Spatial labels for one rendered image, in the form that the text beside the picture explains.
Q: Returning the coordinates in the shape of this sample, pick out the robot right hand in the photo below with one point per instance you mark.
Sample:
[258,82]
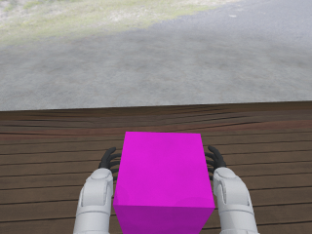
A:
[217,162]

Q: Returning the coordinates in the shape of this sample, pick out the carton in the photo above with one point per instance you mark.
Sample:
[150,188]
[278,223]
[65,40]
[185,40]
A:
[163,184]

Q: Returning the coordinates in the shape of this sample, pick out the robot left hand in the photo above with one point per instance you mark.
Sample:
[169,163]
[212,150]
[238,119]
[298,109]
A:
[105,161]

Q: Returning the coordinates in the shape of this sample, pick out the robot right forearm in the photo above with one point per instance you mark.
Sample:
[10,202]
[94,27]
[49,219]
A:
[234,203]

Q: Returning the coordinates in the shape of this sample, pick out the robot left forearm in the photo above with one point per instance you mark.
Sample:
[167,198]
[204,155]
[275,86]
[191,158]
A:
[94,204]

